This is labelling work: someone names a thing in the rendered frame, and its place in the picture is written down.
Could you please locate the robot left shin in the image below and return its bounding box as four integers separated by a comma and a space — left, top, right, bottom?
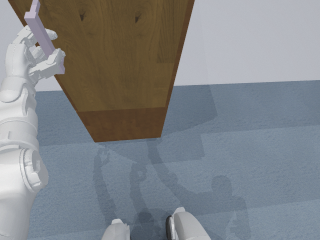
111, 219, 123, 224

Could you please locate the handle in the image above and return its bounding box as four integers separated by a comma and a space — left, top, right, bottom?
24, 0, 65, 75

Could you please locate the robot left upper arm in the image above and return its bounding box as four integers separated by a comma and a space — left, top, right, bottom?
0, 148, 49, 240

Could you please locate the left robot forearm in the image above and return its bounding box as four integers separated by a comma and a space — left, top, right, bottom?
0, 76, 39, 154

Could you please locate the right robot thigh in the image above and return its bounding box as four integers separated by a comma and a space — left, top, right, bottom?
169, 211, 211, 240

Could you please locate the cupboard door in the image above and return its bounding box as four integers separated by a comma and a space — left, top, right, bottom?
14, 0, 189, 112

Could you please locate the left robot hand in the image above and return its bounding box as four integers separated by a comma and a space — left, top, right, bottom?
5, 25, 66, 87

